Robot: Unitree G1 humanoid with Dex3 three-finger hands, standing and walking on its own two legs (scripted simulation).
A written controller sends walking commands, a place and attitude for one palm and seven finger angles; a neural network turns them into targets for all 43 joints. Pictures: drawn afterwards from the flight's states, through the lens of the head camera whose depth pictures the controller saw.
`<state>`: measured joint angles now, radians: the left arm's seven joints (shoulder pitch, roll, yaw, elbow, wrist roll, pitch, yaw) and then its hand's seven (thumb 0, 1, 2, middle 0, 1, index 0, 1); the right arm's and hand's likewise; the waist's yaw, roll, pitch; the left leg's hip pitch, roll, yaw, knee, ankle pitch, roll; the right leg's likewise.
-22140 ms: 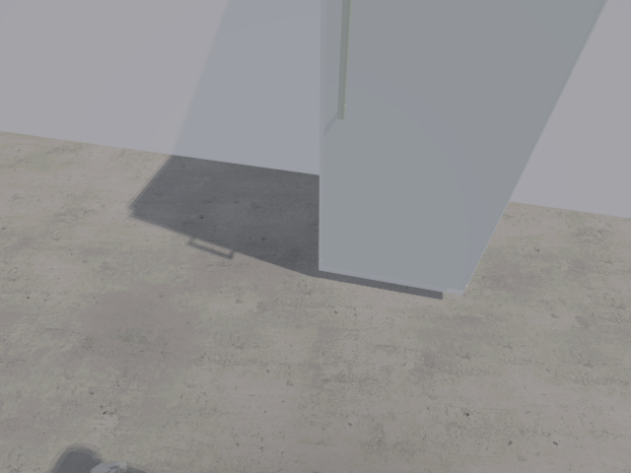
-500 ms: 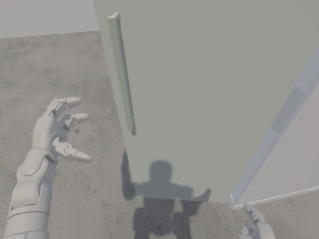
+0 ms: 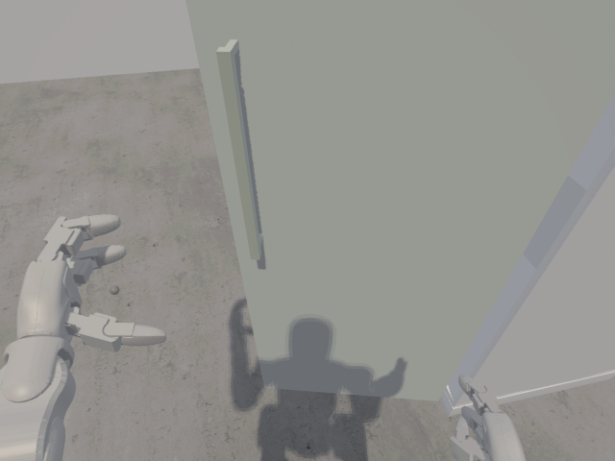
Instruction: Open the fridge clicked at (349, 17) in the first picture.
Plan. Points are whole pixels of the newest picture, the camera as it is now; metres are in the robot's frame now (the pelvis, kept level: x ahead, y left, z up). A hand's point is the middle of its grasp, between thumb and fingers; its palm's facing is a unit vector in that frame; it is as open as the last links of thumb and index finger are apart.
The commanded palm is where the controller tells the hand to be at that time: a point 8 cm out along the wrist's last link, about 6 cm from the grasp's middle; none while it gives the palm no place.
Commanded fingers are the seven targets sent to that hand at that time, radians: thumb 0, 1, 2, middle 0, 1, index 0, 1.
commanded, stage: draw the hand back to the body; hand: left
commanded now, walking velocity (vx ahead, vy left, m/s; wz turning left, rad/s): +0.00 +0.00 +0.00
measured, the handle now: (246, 168) +0.47 +0.16 +0.16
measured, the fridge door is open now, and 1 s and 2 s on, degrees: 74 74 74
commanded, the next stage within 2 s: step back with the hand held close in 0.94 s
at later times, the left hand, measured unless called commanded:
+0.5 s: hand (71, 302) +0.22 +0.29 +0.15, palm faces +0.45 -0.83 -0.35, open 9.4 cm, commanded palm +0.16 +0.32 +0.18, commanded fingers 0.00 0.83 0.87 -0.20 -0.34 -0.20 -0.34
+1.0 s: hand (61, 309) +0.20 +0.29 +0.16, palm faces +0.48 -0.81 -0.35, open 7.4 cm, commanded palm +0.15 +0.32 +0.18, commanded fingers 0.00 0.90 0.90 -0.20 -0.30 -0.20 -0.30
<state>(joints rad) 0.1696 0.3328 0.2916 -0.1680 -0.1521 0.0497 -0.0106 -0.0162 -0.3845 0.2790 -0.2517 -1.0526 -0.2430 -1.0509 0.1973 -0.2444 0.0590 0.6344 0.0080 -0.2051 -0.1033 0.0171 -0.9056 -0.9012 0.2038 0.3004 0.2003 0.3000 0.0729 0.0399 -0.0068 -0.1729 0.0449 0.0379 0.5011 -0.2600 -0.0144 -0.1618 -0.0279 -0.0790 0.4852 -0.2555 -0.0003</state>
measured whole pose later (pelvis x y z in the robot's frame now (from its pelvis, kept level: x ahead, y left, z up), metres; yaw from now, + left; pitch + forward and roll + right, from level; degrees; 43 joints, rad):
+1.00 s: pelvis +0.01 +0.01 +0.01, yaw -1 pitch -6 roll +0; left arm 0.41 0.34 0.35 -0.35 -0.07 -0.05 0.10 0.01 0.89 0.90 -0.21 -0.30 -0.21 -0.30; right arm 0.20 -0.22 0.03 0.66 -0.02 -0.13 -0.09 0.02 -0.91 -0.90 0.20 0.30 0.20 0.30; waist 0.09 0.04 0.03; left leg -0.07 0.03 0.06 0.42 -0.24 0.00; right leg -0.06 -0.04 -0.06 0.40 -0.23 0.02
